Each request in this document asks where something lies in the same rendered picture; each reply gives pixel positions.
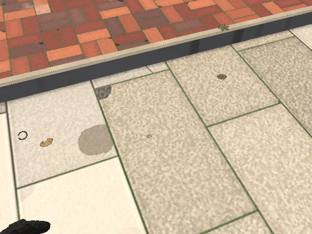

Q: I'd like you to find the left robot hand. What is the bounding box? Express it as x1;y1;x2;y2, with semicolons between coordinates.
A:
0;218;51;234

